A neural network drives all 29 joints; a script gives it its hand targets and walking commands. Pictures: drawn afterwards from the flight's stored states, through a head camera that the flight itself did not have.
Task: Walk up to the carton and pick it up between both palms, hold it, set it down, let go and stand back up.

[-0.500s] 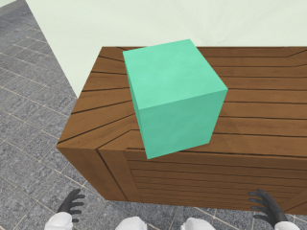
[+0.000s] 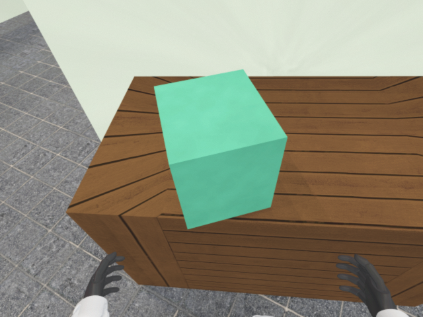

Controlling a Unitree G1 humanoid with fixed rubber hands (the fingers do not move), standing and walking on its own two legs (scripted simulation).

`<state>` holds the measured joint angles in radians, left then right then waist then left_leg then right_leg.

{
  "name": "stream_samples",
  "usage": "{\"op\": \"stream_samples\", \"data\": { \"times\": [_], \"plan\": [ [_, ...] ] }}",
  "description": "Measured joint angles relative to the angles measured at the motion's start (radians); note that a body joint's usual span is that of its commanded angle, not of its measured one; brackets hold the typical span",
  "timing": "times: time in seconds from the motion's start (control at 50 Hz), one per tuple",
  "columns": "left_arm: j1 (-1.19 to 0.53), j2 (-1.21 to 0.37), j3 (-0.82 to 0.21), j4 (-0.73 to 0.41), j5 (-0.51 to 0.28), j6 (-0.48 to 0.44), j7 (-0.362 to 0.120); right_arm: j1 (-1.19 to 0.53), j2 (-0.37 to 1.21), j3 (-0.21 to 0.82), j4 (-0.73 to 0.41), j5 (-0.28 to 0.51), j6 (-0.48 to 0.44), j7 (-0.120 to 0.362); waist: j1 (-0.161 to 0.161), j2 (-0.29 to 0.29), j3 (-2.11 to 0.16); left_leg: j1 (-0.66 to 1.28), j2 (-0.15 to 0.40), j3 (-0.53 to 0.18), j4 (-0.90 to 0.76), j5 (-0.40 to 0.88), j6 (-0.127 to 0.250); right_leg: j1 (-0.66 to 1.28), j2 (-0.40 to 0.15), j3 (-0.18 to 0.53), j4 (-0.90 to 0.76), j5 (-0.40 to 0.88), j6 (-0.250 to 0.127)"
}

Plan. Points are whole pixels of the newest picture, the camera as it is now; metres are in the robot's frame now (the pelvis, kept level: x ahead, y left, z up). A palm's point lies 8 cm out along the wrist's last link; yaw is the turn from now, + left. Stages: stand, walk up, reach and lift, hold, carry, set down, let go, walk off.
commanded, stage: reach and lift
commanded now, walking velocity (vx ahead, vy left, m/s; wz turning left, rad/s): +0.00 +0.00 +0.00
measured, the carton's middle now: (215, 149) +0.45 +0.03 +0.04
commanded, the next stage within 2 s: none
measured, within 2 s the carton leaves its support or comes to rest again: neither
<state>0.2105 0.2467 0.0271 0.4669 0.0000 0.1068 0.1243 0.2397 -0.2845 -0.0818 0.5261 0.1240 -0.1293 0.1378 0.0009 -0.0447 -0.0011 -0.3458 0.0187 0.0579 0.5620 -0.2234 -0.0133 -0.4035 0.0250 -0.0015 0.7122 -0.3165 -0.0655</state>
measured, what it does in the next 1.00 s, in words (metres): stands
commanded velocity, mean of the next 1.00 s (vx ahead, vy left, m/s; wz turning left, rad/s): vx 0.00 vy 0.00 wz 0.00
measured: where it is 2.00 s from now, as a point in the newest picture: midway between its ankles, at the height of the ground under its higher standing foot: outside the picture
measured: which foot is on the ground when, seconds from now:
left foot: down 0.00-1.00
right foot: down 0.00-1.00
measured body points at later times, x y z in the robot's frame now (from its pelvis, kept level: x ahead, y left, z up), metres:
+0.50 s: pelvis +0.02 +0.01 +0.01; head +0.03 +0.00 +0.46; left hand +0.21 +0.22 -0.03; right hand +0.22 -0.25 -0.01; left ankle +0.05 +0.16 -0.72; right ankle +0.04 -0.06 -0.72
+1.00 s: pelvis +0.02 +0.01 +0.01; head +0.03 +0.01 +0.46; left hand +0.24 +0.19 +0.01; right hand +0.24 -0.25 +0.02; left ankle +0.05 +0.16 -0.72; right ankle +0.04 -0.06 -0.72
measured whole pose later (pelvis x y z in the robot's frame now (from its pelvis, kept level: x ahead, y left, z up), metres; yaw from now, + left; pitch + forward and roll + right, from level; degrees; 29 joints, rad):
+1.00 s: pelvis +0.02 +0.01 +0.01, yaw +0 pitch +3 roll +3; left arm 0.28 0.03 -0.10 0.06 0.00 0.11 0.31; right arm 0.25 -0.47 0.00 0.29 0.41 -0.17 0.23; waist 0.01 -0.05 -0.06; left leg -0.34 0.02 0.06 0.50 -0.21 -0.03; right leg -0.38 0.03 0.00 0.63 -0.30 -0.08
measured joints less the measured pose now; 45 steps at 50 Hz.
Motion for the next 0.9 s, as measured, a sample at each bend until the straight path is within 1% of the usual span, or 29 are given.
{"op": "stream_samples", "data": {
  "times": [0.18,0.32,0.46,0.68,0.82,0.9],
  "plan": [
    [0.045,-0.040,0.003,-0.063,0.000,-0.054,0.018,0.008,-0.011,0.020,-0.044,0.051,-0.023,0.007,0.003,0.000,-0.027,0.006,-0.002,0.000,-0.039,0.009,-0.001,0.001,0.000,0.000,-0.027,0.003,-0.009],
    [0.081,-0.093,0.003,-0.123,0.000,-0.097,0.034,0.015,-0.043,0.043,-0.061,0.106,-0.069,0.025,0.004,0.000,-0.049,0.008,-0.001,0.000,-0.054,0.009,-0.010,0.006,0.000,0.000,-0.048,0.005,-0.012],
    [0.092,-0.137,-0.017,-0.185,0.000,-0.111,0.065,0.015,-0.084,0.061,-0.087,0.168,-0.103,0.051,0.004,0.000,-0.058,0.008,-0.001,-0.001,-0.061,0.009,-0.018,0.013,0.000,0.000,-0.068,0.011,-0.012],
    [0.093,-0.179,-0.086,-0.322,0.000,-0.103,0.132,0.015,-0.149,0.081,-0.124,0.256,-0.117,0.091,0.004,-0.001,-0.058,0.008,-0.001,-0.001,-0.061,0.011,-0.020,0.020,0.000,0.000,-0.083,0.021,-0.012],
    [0.093,-0.210,-0.120,-0.384,0.000,-0.066,0.163,0.015,-0.176,0.084,-0.173,0.287,-0.109,0.096,0.004,-0.001,-0.060,0.009,0.000,-0.001,-0.061,0.011,-0.020,0.020,0.001,0.000,-0.083,0.021,-0.012],
    [0.092,-0.216,-0.126,-0.402,0.000,-0.040,0.174,0.015,-0.182,0.085,-0.201,0.291,-0.086,0.096,0.004,-0.001,-0.060,0.009,0.000,-0.001,-0.062,0.011,-0.020,0.020,0.001,0.000,-0.084,0.020,-0.012]
  ]
}}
